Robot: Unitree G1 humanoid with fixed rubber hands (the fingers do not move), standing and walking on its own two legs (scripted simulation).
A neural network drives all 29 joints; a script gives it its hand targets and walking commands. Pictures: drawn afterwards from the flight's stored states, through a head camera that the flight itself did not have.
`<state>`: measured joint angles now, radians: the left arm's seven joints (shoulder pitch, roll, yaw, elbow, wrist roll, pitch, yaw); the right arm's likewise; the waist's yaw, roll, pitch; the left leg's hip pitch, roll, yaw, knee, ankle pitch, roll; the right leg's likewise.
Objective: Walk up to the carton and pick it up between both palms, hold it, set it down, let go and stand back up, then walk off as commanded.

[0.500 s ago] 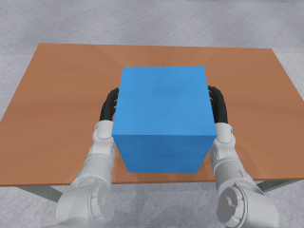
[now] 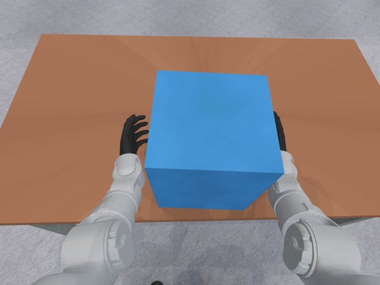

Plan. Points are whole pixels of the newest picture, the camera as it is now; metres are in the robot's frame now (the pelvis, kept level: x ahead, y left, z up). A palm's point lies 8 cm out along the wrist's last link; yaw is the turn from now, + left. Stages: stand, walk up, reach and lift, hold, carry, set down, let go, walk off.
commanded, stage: set down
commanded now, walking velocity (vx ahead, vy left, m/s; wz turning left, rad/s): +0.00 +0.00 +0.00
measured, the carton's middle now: (206, 149) +0.40 -0.01 +0.00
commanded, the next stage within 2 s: none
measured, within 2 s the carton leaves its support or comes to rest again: neither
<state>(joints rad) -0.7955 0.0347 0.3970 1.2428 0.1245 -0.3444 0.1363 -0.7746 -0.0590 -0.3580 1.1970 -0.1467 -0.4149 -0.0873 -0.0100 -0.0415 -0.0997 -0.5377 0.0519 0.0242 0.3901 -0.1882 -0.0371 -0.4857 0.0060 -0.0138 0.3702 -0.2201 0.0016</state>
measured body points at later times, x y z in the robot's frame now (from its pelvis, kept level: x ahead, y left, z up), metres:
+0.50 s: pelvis -0.04 +0.01 +0.00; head +0.07 +0.03 +0.43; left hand +0.37 +0.19 -0.01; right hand +0.36 -0.17 -0.01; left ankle -0.02 +0.14 -0.74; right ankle -0.05 -0.12 -0.74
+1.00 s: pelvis -0.10 +0.00 -0.01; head -0.06 +0.02 +0.43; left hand +0.29 +0.20 +0.01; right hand +0.30 -0.20 +0.02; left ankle -0.02 +0.14 -0.74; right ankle -0.05 -0.12 -0.74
